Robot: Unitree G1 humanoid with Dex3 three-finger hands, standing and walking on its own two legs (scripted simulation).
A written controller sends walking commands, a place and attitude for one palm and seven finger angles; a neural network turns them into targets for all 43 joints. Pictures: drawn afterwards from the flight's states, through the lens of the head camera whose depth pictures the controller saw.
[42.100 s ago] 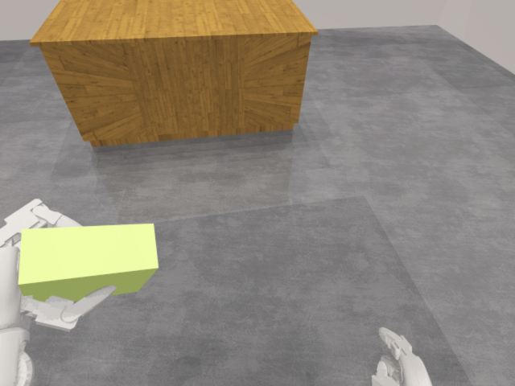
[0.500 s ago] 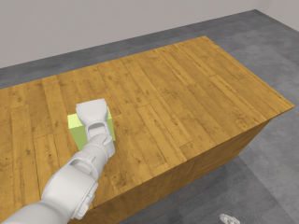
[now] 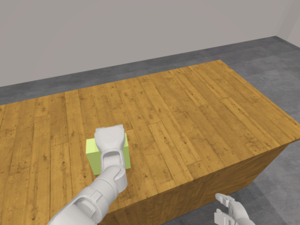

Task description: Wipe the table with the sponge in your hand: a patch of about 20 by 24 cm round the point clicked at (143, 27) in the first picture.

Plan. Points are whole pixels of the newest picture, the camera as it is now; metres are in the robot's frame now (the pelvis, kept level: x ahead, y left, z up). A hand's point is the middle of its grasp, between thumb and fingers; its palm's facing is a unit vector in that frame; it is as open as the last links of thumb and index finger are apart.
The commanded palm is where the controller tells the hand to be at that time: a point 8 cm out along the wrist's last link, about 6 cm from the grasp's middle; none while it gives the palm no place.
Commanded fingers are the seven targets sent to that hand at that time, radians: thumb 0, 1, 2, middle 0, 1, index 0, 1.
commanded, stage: wipe back along the third lane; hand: left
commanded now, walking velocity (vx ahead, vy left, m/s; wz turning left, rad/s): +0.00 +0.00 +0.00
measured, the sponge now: (110, 158) +0.33 +0.17 -0.06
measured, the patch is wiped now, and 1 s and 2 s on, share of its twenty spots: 1.00 1.00 1.00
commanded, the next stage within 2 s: slide back across to the middle lane in 1.54 s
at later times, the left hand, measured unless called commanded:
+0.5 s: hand (117, 164) +0.29 +0.13 -0.01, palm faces -0.06 -0.02 -1.00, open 9.6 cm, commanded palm +0.24 +0.11 +0.02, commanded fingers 0.00 0.10 1.30 -1.20 -1.60 -1.20 -1.60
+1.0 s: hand (118, 167) +0.28 +0.13 -0.01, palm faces -0.06 -0.03 -1.00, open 9.6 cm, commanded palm +0.23 +0.11 +0.01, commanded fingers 0.00 0.10 1.30 -1.20 -1.60 -1.20 -1.60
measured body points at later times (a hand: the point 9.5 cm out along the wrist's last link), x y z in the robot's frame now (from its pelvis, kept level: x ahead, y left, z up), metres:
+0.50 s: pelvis -0.03 -0.02 +0.00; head -0.05 -0.04 +0.45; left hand +0.29 +0.13 +0.04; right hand +0.15 -0.24 -0.11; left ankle -0.01 +0.11 -0.72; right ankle -0.03 -0.11 -0.72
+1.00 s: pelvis -0.02 -0.03 +0.00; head -0.04 -0.05 +0.45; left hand +0.28 +0.13 +0.04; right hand +0.20 -0.24 -0.09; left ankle -0.01 +0.11 -0.72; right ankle -0.03 -0.11 -0.72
